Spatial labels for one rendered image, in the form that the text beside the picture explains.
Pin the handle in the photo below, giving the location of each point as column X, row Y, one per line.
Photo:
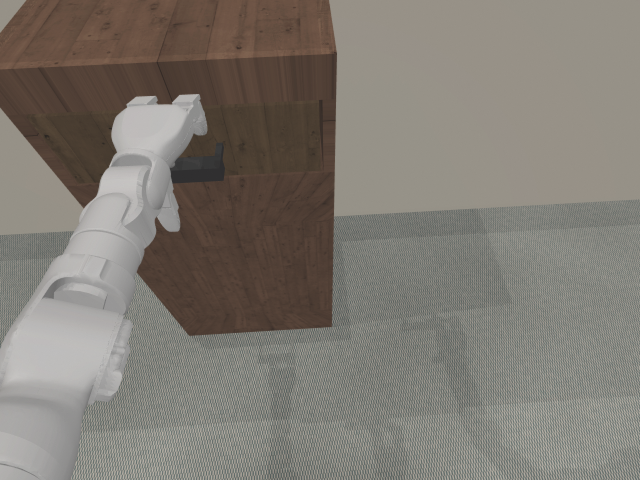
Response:
column 199, row 169

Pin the cabinet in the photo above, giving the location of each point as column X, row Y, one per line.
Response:
column 254, row 252

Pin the left robot upper arm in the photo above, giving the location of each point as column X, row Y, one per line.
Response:
column 67, row 356

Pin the left robot hand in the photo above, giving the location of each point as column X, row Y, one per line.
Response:
column 165, row 130

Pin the drawer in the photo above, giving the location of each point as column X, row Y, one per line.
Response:
column 258, row 138

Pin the left robot forearm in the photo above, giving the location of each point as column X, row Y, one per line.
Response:
column 98, row 266

